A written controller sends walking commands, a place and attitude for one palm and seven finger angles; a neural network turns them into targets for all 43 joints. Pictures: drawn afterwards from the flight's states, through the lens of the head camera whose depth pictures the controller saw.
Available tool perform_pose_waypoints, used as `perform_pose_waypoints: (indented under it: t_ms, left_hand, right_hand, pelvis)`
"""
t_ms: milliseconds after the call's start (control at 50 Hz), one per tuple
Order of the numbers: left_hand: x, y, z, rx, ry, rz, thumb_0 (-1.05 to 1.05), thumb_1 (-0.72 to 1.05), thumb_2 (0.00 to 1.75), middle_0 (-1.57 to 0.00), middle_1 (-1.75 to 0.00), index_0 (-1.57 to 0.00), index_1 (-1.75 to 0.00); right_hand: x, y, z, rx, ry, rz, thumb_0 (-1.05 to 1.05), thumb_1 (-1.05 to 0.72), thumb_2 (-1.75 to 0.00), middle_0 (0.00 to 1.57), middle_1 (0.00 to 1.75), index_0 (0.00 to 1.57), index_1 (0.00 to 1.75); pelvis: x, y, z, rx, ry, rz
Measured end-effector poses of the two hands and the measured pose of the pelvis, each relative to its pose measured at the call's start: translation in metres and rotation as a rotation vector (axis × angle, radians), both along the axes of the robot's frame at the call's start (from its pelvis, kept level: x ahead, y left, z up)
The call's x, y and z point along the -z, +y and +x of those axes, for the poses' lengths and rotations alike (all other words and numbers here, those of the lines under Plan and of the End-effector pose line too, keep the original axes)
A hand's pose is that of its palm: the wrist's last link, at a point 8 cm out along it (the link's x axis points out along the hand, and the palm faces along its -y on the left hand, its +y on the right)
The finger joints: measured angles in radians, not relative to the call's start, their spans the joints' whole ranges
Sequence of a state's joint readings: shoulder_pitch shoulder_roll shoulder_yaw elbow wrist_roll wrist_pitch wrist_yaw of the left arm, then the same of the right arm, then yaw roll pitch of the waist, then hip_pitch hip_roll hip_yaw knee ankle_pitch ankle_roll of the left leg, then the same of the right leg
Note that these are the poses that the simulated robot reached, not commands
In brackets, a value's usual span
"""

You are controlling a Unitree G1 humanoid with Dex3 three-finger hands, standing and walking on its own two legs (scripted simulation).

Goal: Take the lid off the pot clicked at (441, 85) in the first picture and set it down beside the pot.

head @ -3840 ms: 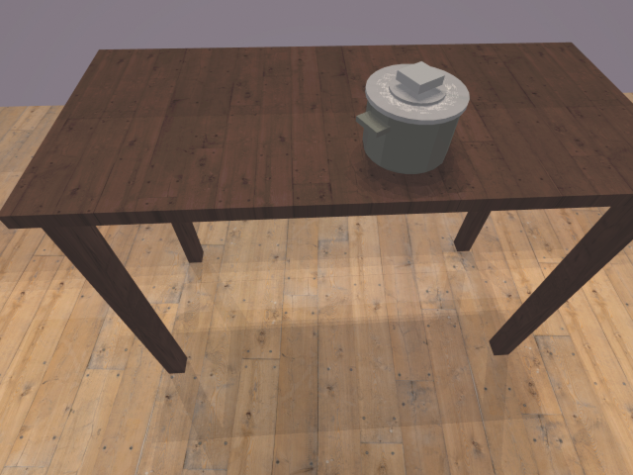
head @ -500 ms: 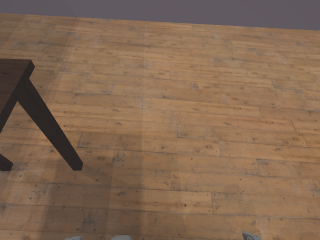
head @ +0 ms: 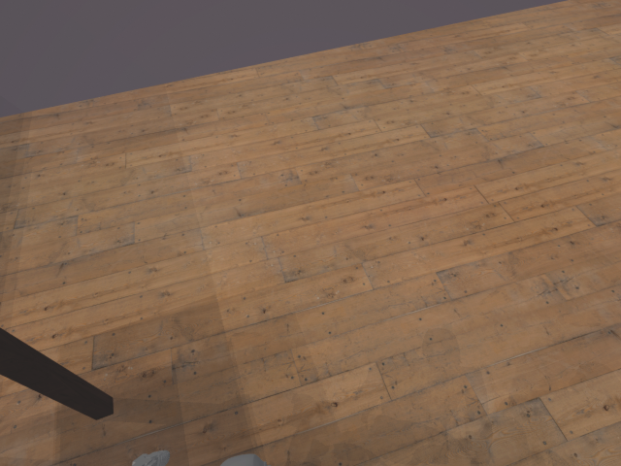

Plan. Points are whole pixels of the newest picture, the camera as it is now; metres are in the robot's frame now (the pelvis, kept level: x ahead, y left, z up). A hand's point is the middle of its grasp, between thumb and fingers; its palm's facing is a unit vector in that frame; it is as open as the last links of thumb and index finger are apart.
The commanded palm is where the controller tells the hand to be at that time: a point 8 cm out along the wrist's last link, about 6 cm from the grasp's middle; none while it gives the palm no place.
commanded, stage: walk to a spot facing it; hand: left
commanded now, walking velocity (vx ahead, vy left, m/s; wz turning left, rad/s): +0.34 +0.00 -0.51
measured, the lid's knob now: out of the picture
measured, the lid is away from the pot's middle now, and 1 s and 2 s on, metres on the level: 0.00 0.00 0.00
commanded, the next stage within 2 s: turn to face it in 0.66 s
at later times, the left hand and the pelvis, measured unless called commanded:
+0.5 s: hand (206, 360) +0.30 +0.20 -0.16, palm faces -0.23 -0.96 -0.18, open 7.4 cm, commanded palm none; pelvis +0.19 +0.02 +0.01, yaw -17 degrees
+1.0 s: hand (329, 244) +0.54 -0.01 -0.15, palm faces -0.46 -0.87 -0.19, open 7.3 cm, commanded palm none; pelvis +0.35 -0.10 +0.00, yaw -25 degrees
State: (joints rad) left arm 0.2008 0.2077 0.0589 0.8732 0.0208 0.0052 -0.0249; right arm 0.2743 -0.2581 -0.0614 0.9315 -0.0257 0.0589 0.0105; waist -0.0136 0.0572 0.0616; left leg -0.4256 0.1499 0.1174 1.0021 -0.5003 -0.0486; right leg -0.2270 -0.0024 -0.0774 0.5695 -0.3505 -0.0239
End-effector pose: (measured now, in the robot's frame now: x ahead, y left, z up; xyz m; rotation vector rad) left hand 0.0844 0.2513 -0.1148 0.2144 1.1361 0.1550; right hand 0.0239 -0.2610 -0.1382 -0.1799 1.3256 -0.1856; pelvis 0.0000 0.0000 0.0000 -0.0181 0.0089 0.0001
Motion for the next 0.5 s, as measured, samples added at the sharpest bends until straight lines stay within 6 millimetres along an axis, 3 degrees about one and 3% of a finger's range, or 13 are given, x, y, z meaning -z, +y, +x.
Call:
perform_pose_waypoints:
  t_ms: [60,160,220,280,320,360,440,500]
  left_hand:
    - [0.0,-0.006,-0.007,0.001,0.064,-0.005,0.01,0.91,0.9,-0.2,-0.3,-0.2,-0.3]
    - [0.008,-0.009,-0.013,0.019,0.199,-0.036,0.01,0.91,0.9,-0.21,-0.3,-0.2,-0.3]
    - [0.017,-0.003,-0.007,0.02,0.264,-0.056,0.01,0.91,0.9,-0.21,-0.3,-0.2,-0.3]
    - [0.033,0.008,0.012,0.025,0.311,-0.072,0.01,0.91,0.9,-0.21,-0.3,-0.2,-0.3]
    - [0.043,0.016,0.034,0.047,0.332,-0.073,0.01,0.91,0.9,-0.21,-0.3,-0.2,-0.3]
    - [0.044,0.02,0.067,0.087,0.321,-0.065,0.01,0.91,0.9,-0.21,-0.3,-0.2,-0.3]
    - [0.031,0.016,0.153,0.166,0.213,-0.06,0.01,0.91,0.9,-0.2,-0.29,-0.2,-0.3]
    - [0.017,0.001,0.22,0.224,0.123,-0.059,0.01,0.92,0.9,-0.2,-0.29,-0.19,-0.3]
  right_hand:
    - [-0.011,-0.006,0.021,0.018,-0.036,-0.004,0.01,-0.91,-0.9,0.2,0.29,0.2,0.3]
    - [-0.026,-0.004,0.078,0.034,-0.147,-0.019,0.01,-0.91,-0.9,0.2,0.29,0.2,0.3]
    - [-0.03,0.005,0.119,0.031,-0.202,-0.028,0.01,-0.91,-0.9,0.2,0.29,0.2,0.3]
    - [-0.028,0.018,0.16,0.028,-0.264,-0.049,0.01,-0.91,-0.9,0.2,0.29,0.2,0.3]
    - [-0.026,0.025,0.175,0.043,-0.3,-0.067,0.0,-0.91,-0.9,0.2,0.29,0.2,0.3]
    - [-0.027,0.033,0.178,0.076,-0.296,-0.065,0.0,-0.91,-0.9,0.2,0.29,0.2,0.3]
    - [-0.029,0.048,0.162,0.162,-0.208,-0.032,0.0,-0.91,-0.9,0.2,0.29,0.2,0.3]
    - [-0.029,0.047,0.144,0.252,-0.131,-0.033,0.0,-0.94,-0.9,0.2,0.3,0.2,0.3]
  pelvis:
    - [-0.007,-0.003,0.018,0.041,0.001,0.017]
    - [-0.011,0.001,0.052,0.096,0.003,0.024]
    - [-0.008,0.009,0.077,0.127,0.002,0.017]
    - [0.004,0.021,0.109,0.162,-0.001,0.007]
    - [0.011,0.026,0.125,0.194,-0.012,0.004]
    - [0.008,0.028,0.139,0.221,-0.024,0.007]
    - [-0.005,0.025,0.168,0.26,-0.027,0.009]
    - [-0.011,0.021,0.191,0.296,-0.019,0.013]
